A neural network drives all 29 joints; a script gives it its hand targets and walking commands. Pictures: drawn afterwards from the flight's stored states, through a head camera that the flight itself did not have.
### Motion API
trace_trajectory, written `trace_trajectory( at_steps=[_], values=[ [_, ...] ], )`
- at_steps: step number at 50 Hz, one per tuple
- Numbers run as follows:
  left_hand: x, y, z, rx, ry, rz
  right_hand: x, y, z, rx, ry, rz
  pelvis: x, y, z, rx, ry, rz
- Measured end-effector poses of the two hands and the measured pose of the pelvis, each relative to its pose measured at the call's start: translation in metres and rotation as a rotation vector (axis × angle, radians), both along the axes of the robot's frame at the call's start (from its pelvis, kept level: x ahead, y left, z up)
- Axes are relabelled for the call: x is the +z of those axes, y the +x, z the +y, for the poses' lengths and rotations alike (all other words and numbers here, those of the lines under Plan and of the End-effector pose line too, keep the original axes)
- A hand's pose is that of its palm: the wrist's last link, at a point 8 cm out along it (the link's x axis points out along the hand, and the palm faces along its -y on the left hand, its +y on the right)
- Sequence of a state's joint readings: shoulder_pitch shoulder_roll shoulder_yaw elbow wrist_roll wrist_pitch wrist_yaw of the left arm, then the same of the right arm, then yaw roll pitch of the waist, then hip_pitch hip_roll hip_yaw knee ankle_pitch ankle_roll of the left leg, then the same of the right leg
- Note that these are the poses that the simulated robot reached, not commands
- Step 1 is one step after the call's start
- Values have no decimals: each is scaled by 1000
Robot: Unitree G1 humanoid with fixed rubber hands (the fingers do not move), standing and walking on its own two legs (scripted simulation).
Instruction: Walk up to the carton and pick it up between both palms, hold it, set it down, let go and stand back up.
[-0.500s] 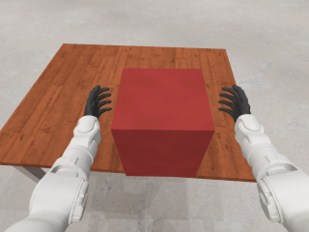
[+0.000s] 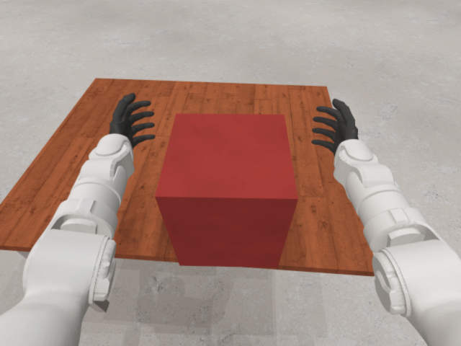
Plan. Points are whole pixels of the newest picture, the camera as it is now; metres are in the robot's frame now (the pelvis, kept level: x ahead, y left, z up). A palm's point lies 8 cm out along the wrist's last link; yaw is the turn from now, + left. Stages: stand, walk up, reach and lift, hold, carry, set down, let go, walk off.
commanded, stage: set down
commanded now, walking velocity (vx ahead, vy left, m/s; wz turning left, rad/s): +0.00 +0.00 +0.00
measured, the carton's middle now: (229, 194) +0.42 +0.03 +0.02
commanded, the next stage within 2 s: none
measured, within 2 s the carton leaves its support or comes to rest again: neither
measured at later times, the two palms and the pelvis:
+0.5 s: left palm (97, 147) +0.41 +0.24 +0.16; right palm (352, 154) +0.40 -0.18 +0.14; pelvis +0.02 +0.01 +0.01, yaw +0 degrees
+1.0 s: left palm (101, 210) +0.34 +0.24 +0.08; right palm (356, 214) +0.33 -0.18 +0.07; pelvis +0.02 +0.02 +0.01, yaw -1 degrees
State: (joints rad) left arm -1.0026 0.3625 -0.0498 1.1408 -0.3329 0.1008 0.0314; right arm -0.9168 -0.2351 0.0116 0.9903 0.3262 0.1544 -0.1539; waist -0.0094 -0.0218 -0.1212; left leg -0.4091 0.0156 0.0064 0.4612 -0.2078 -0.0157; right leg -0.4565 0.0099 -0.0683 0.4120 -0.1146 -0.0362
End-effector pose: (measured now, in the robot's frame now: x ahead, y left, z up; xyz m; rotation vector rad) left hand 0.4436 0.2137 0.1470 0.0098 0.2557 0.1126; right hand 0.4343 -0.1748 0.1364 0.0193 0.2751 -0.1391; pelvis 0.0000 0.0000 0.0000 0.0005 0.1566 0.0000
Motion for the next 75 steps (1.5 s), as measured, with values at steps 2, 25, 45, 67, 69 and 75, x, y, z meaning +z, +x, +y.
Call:
trace_trajectory(
  at_steps=[2,25,45,67,69,75],
  values=[
    [7,0,1,-4,2,-7,5,2,1,5,10,-8,2,3,0,-6,-2,-20],
    [10,-34,30,-13,5,10,5,-31,-3,13,20,-21,10,20,7,3,-15,-199],
    [-46,-92,30,-7,-4,12,-47,-89,-10,14,13,-36,9,14,18,-15,-10,-178],
    [-114,-165,35,7,10,35,-106,-151,-5,10,10,25,9,29,18,-10,-13,-171],
    [-119,-170,36,8,15,31,-111,-156,-5,10,8,32,9,30,18,-8,-14,-173],
    [-136,-188,34,1,26,33,-130,-176,-4,2,5,55,8,32,19,-6,-19,-181]
  ],
)
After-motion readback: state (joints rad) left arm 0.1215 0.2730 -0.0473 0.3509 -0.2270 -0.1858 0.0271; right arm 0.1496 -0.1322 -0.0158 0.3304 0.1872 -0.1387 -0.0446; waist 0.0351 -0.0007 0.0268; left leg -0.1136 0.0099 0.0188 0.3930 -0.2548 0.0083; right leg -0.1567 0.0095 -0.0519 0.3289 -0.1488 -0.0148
